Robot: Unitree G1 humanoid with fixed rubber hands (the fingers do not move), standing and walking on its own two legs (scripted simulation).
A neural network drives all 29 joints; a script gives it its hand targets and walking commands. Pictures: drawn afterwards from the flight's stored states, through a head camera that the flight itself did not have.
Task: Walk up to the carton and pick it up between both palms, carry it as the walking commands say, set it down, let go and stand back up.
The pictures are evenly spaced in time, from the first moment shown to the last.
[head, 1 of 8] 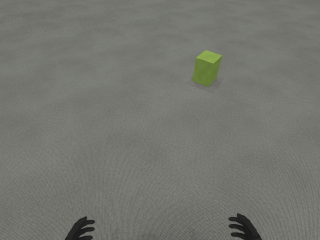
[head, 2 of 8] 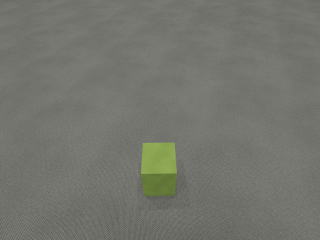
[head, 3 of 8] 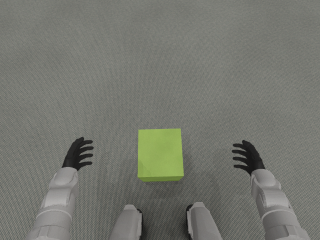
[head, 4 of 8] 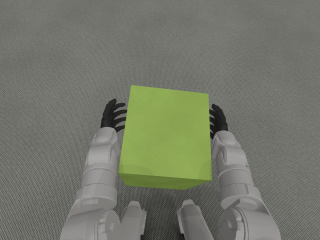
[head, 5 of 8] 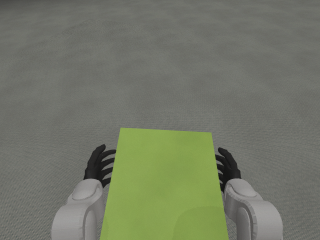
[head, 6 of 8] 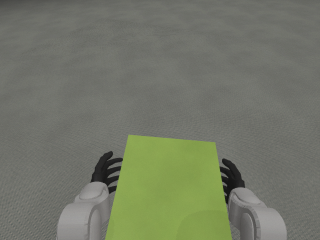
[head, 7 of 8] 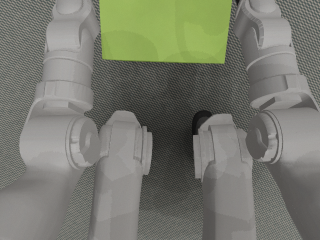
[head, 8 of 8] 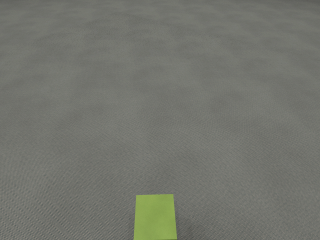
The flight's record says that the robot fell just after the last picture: no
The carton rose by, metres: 0.67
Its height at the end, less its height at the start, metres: +0.00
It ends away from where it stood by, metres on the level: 1.21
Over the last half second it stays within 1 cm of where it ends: yes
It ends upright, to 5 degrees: yes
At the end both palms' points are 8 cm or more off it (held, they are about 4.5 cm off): yes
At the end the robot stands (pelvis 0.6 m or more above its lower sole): yes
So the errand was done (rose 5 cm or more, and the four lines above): yes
